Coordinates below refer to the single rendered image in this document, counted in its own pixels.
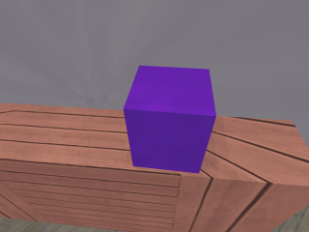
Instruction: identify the pedestal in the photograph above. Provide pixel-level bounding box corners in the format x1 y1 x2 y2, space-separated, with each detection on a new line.
0 102 309 232

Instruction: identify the carton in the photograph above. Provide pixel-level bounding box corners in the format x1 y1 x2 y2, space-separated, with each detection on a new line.
124 65 216 174

